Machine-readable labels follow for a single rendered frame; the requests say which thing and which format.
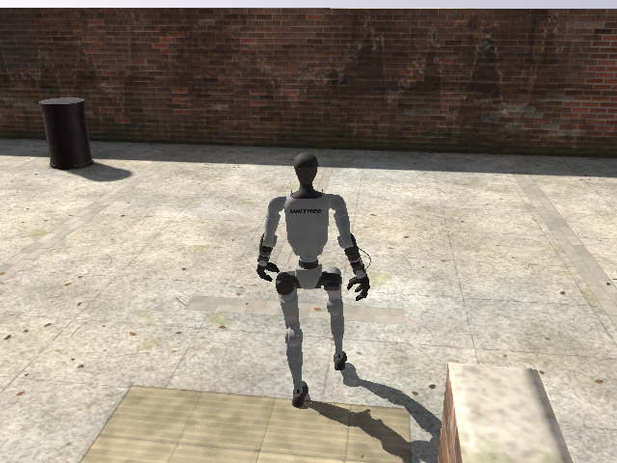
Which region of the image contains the robot left hand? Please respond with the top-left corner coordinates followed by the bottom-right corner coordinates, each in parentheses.
top-left (256, 262), bottom-right (280, 282)

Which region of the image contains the robot right shin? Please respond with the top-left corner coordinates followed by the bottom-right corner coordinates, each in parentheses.
top-left (331, 298), bottom-right (344, 358)

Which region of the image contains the robot right hand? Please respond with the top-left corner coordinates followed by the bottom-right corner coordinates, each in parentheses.
top-left (347, 274), bottom-right (370, 301)

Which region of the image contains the left robot upper arm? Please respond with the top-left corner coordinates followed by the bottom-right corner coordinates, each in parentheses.
top-left (262, 195), bottom-right (286, 248)

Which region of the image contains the left robot forearm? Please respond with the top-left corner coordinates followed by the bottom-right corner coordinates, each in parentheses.
top-left (257, 234), bottom-right (273, 266)

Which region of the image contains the robot head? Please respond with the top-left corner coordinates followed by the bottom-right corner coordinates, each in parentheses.
top-left (290, 152), bottom-right (323, 199)

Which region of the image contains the right robot forearm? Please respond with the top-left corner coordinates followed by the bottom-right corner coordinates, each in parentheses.
top-left (344, 233), bottom-right (366, 279)

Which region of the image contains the right robot upper arm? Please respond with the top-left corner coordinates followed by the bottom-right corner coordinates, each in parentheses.
top-left (327, 194), bottom-right (354, 249)

